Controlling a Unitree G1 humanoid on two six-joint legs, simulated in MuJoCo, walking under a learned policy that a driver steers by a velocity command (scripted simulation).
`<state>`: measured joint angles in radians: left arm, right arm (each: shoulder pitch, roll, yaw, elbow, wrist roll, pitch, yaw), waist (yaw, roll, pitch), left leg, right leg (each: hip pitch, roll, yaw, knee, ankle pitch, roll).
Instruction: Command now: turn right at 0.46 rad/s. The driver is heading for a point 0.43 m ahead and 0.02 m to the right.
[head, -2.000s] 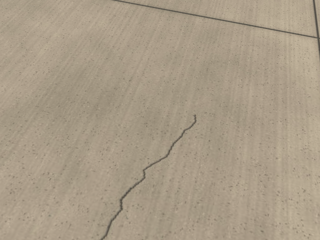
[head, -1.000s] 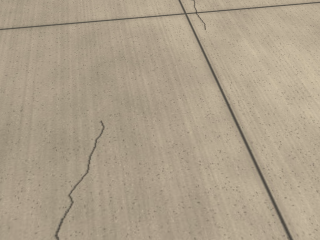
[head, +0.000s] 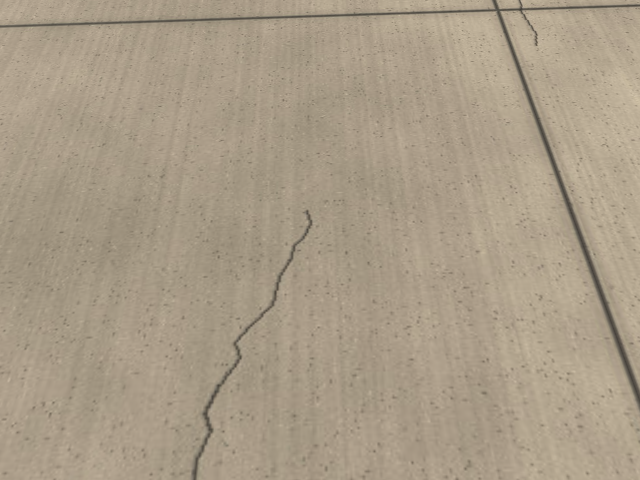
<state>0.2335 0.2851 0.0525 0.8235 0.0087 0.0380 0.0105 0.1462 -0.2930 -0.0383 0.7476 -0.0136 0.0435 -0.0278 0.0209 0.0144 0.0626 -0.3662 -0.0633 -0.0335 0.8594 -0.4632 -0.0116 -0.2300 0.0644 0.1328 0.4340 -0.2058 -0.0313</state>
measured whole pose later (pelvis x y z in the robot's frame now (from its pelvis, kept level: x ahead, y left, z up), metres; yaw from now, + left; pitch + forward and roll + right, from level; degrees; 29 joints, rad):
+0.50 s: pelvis +0.07 +0.00 +0.00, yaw -17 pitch +1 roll +0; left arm 0.14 0.30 0.07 0.78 0.04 0.04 -0.09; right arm 0.41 -0.27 -0.04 0.82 -0.03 -0.07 -0.01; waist -0.06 -0.03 0.00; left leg 0.02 0.01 0.13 0.24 -0.27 0.02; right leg -0.56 0.00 0.05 0.88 -0.20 0.01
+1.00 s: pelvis +0.26 -0.10 +0.00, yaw -10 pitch +0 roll -1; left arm 0.33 0.21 0.02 0.92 0.01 -0.07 0.02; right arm 0.19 -0.23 -0.04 0.86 -0.04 -0.01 0.03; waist 0.02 0.04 0.08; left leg -0.56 0.02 0.03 0.74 -0.12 0.03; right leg -0.03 0.02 -0.18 0.31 -0.29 -0.05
